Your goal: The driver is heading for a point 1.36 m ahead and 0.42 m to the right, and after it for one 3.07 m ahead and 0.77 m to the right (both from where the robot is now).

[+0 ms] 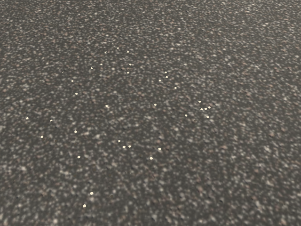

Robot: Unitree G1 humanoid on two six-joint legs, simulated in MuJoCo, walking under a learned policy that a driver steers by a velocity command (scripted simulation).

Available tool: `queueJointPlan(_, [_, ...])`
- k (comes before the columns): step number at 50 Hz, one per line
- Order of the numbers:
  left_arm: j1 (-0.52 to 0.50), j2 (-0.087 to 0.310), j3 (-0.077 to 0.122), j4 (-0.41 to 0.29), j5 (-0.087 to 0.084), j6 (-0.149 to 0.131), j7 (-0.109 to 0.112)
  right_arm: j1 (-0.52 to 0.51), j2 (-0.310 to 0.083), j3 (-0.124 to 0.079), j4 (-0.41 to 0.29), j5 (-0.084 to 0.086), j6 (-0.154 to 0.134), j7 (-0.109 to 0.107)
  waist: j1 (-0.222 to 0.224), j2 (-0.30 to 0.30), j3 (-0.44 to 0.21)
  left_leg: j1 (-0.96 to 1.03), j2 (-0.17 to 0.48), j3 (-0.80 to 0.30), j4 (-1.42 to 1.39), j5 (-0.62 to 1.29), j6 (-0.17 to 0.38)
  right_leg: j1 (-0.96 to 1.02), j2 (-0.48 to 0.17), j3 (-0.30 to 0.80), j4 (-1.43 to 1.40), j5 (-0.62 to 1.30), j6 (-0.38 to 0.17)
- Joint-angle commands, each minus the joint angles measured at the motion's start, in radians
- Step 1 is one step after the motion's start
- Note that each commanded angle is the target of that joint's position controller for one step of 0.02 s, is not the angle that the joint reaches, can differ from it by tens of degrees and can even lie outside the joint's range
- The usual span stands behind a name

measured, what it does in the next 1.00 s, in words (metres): walks ahead, turning right: left foot, then right foot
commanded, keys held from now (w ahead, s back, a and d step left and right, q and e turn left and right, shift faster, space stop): w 0.10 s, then w+e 0.16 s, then e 0.60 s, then w+e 0.14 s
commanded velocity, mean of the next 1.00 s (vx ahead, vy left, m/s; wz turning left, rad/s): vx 0.26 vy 0.00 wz -0.40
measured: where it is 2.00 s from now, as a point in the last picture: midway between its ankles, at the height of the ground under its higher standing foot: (206, 164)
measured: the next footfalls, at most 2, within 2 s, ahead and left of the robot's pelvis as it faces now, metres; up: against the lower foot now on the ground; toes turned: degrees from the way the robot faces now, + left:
left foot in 0.42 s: +0.44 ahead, +0.13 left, +0.00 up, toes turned -7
right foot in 0.88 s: +0.33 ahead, -0.11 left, +0.00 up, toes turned -27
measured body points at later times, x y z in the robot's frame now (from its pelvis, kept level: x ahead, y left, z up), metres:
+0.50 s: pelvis +0.26 +0.04 +0.00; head +0.31 +0.05 +0.45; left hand +0.30 +0.32 -0.14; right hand +0.44 -0.23 -0.09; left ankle +0.39 +0.13 -0.72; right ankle +0.12 -0.08 -0.67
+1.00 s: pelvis +0.33 -0.01 +0.02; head +0.34 -0.05 +0.46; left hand +0.55 +0.20 -0.07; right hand +0.33 -0.33 -0.11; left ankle +0.40 +0.13 -0.66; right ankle +0.30 -0.09 -0.72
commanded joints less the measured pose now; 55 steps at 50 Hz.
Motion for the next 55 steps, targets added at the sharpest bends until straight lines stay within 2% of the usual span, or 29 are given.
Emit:
queueJointPlan(1, [0.159,0.126,0.025,0.004,0.009,-0.003,0.007,-0.092,-0.122,-0.024,-0.1,0.011,-0.044,-0.005,0.091,-0.069,-0.142,-0.501,0.095,-0.033,0.221,0.099,0.034,0.488,-0.299,0.44,-0.322,-0.051,-0.178])
queueJointPlan(3, [0.109,0.086,0.013,0.005,0.023,-0.011,0.001,-0.053,-0.088,-0.031,-0.087,-0.003,-0.014,-0.013,0.026,-0.092,-0.097,-0.375,0.142,-0.043,0.125,0.172,0.035,0.314,-0.244,0.329,-0.385,0.0,-0.156])
queueJointPlan(5, [0.135,0.104,0.017,0.02,0.017,-0.016,0.005,-0.047,-0.056,-0.029,-0.085,-0.006,0.006,-0.015,0.01,-0.088,-0.071,-0.363,0.151,-0.031,0.06,0.205,0.023,0.257,-0.232,0.273,-0.434,0.023,-0.171])
queueJointPlan(9, [0.219,0.146,0.025,0.044,0.009,-0.011,0.031,-0.213,-0.075,-0.037,-0.148,-0.029,0.002,-0.019,0.037,-0.056,-0.014,-0.469,0.142,-0.027,-0.192,0.409,-0.023,0.283,-0.214,0.243,-0.469,0.08,-0.176])
queueJointPlan(13, [0.281,0.158,0.029,0.057,-0.002,-0.001,0.044,-0.357,-0.056,-0.027,-0.183,-0.021,-0.01,-0.004,0.076,-0.069,0.007,-0.399,0.08,0.001,-0.432,0.565,-0.047,0.28,-0.175,0.194,-0.452,0.078,-0.142])
queueJointPlan(15, [0.314,0.157,0.029,0.069,-0.004,0.009,0.049,-0.418,-0.052,-0.021,-0.203,-0.021,-0.016,0.004,0.092,-0.07,0.025,-0.361,0.048,0.01,-0.503,0.573,-0.051,0.293,-0.166,0.183,-0.398,0.177,-0.132])
queueJointPlan(17, [0.333,0.167,0.036,0.073,-0.007,0.026,0.055,-0.44,-0.068,-0.021,-0.223,-0.021,-0.023,0.01,0.092,-0.093,0.01,-0.329,0.024,0.002,-0.551,0.548,-0.043,0.338,-0.173,0.203,-0.304,0.281,-0.113])
queueJointPlan(20, [0.28,0.174,0.045,0.043,-0.013,0.045,0.068,-0.323,-0.135,-0.042,-0.2,-0.028,-0.033,0.009,0.021,-0.128,-0.07,-0.164,0.005,-0.009,-0.625,0.523,-0.008,0.377,-0.166,0.256,-0.138,0.354,-0.06])
queueJointPlan(21, [0.261,0.151,0.039,0.022,-0.012,0.046,0.068,-0.219,-0.174,-0.057,-0.172,-0.04,-0.037,0.002,-0.023,-0.103,-0.139,0.0,0.03,-0.007,-0.654,0.633,0.019,0.333,-0.104,0.231,-0.006,0.352,-0.023])
queueJointPlan(22, [0.257,0.09,0.019,-0.022,0.008,0.047,0.068,-0.088,-0.249,-0.071,-0.163,-0.064,-0.038,-0.008,-0.056,0.037,-0.302,0.296,0.227,-0.162,-0.573,0.955,0.077,0.157,-0.013,0.172,0.282,0.052,0.024])
queueJointPlan(23, [0.478,-0.005,-0.006,-0.004,0.003,0.043,0.065,-0.092,-0.277,-0.069,-0.172,-0.057,-0.02,-0.005,0.033,0.298,-0.473,0.588,0.496,-0.446,-0.535,1.142,0.243,-0.124,0.092,0.126,0.593,-0.63,0.075])
queueJointPlan(24, [0.485,0.108,0.017,0.004,-0.017,0.046,0.064,-0.111,-0.21,-0.054,-0.198,-0.041,-0.003,-0.001,0.012,0.244,-0.512,0.525,0.455,-0.505,-0.613,0.875,0.247,-0.168,0.025,0.196,0.706,-0.579,0.082])
queueJointPlan(25, [0.375,0.162,0.036,-0.019,-0.029,0.059,0.068,-0.171,-0.148,-0.038,-0.216,-0.036,0.007,-0.007,0.002,0.164,-0.377,0.405,0.398,-0.37,-0.648,0.707,0.206,-0.233,-0.014,0.158,0.727,-0.5,0.089])
queueJointPlan(26, [0.316,0.159,0.039,-0.034,-0.025,0.079,0.078,-0.23,-0.128,-0.029,-0.218,-0.039,0.016,-0.013,0.016,0.104,-0.274,0.263,0.349,-0.282,-0.687,0.605,0.178,-0.234,-0.048,0.128,0.705,-0.437,0.1])
queueJointPlan(27, [0.301,0.158,0.048,-0.041,-0.016,0.101,0.085,-0.272,-0.113,-0.024,-0.221,-0.045,0.024,-0.016,0.037,0.109,-0.209,0.127,0.325,-0.219,-0.726,0.523,0.176,-0.198,-0.078,0.125,0.687,-0.389,0.107])
queueJointPlan(29, [0.313,0.122,0.051,-0.059,-0.012,0.132,0.089,-0.32,-0.12,-0.028,-0.218,-0.066,0.028,-0.019,0.068,0.144,-0.145,-0.065,0.282,-0.108,-0.806,0.43,0.183,-0.084,-0.087,0.097,0.65,-0.316,0.108])
queueJointPlan(32, [0.273,0.103,0.051,-0.102,-0.008,0.139,0.086,-0.317,-0.141,-0.037,-0.206,-0.059,0.025,-0.032,0.068,0.123,-0.138,-0.061,0.303,-0.038,-0.84,0.466,0.213,-0.085,-0.099,0.085,0.529,-0.245,0.104])
queueJointPlan(35, [0.212,0.102,0.046,-0.138,-0.005,0.138,0.068,-0.324,-0.166,-0.045,-0.207,-0.048,0.038,-0.046,0.057,0.103,-0.159,-0.03,0.317,0.024,-0.846,0.471,0.209,-0.036,-0.107,0.069,0.386,-0.163,0.098])
queueJointPlan(40, [0.144,0.127,0.05,-0.181,-0.005,0.149,0.035,-0.307,-0.206,-0.057,-0.202,-0.026,0.068,-0.041,0.042,0.113,-0.141,0.03,0.339,0.084,-0.807,0.434,0.168,0.059,-0.076,0.012,0.187,-0.167,0.066])
queueJointPlan(42, [0.167,0.128,0.054,-0.183,-0.002,0.152,0.024,-0.312,-0.215,-0.061,-0.198,-0.008,0.08,-0.038,0.067,0.108,-0.138,0.047,0.333,0.107,-0.737,0.41,0.125,0.137,-0.052,-0.018,0.035,-0.113,0.033])
queueJointPlan(43, [0.192,0.138,0.061,-0.174,0.003,0.152,0.025,-0.287,-0.2,-0.059,-0.187,-0.002,0.085,-0.035,0.075,0.089,-0.141,0.027,0.307,0.131,-0.673,0.364,0.083,0.209,-0.027,-0.023,-0.048,-0.058,0.007])
queueJointPlan(44, [0.244,0.18,0.078,-0.158,0.005,0.151,0.035,-0.235,-0.16,-0.052,-0.166,-0.006,0.091,-0.027,0.079,-0.007,-0.14,-0.063,0.248,0.185,-0.544,0.214,0.017,0.318,-0.048,0.057,-0.15,0.027,-0.039])
queueJointPlan(45, [0.296,0.291,0.103,-0.161,0.001,0.149,0.055,-0.25,-0.09,-0.034,-0.194,-0.045,0.09,-0.012,0.058,-0.296,-0.127,-0.344,0.114,0.283,-0.207,-0.119,-0.077,0.468,-0.287,0.396,-0.206,0.229,-0.142])
queueJointPlan(46, [0.312,0.339,0.105,-0.18,0.011,0.125,0.048,-0.341,-0.105,-0.04,-0.255,-0.047,0.074,-0.013,0.088,-0.307,-0.15,-0.545,0.006,0.108,-0.014,-0.213,-0.088,0.464,-0.374,0.641,-0.276,-0.064,-0.301])
queueJointPlan(47, [0.302,0.292,0.094,-0.185,0.017,0.097,0.038,-0.407,-0.154,-0.053,-0.269,-0.023,0.06,-0.009,0.113,-0.198,-0.133,-0.607,0.028,0.01,0.041,-0.12,-0.058,0.461,-0.339,0.628,-0.342,-0.299,-0.281])
queueJointPlan(48, [0.261,0.259,0.083,-0.188,0.009,0.077,0.04,-0.405,-0.177,-0.063,-0.268,-0.005,0.049,-0.006,0.084,-0.171,-0.092,-0.633,0.049,-0.012,0.018,-0.003,-0.029,0.438,-0.311,0.581,-0.369,-0.434,-0.225])
queueJointPlan(50, [0.197,0.211,0.063,-0.201,-0.006,0.069,0.053,-0.364,-0.187,-0.072,-0.233,-0.024,0.032,-0.012,0.046,-0.158,-0.068,-0.588,0.069,-0.025,-0.056,0.141,-0.028,0.393,-0.261,0.504,-0.391,-0.429,-0.164])
queueJointPlan(51, [0.201,0.198,0.056,-0.204,0.0,0.065,0.06,-0.361,-0.177,-0.072,-0.227,-0.027,0.023,-0.008,0.04,-0.158,-0.07,-0.551,0.06,-0.021,-0.088,0.203,-0.03,0.38,-0.237,0.476,-0.4,-0.381,-0.153])
queueJointPlan(55, [0.249,0.21,0.059,-0.196,0.001,0.044,0.07,-0.391,-0.133,-0.061,-0.225,-0.027,-0.006,0.006,0.054,-0.126,-0.074,-0.469,0.022,-0.019,-0.302,0.365,-0.053,0.381,-0.193,0.392,-0.392,-0.191,-0.144])
Keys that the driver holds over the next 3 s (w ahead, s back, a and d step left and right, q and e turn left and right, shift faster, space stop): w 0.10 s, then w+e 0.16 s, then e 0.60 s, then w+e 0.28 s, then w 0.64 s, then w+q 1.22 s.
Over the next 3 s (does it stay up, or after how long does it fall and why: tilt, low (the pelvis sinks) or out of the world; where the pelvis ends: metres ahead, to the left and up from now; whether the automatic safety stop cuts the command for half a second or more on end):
stays up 1.28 -0.48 0.01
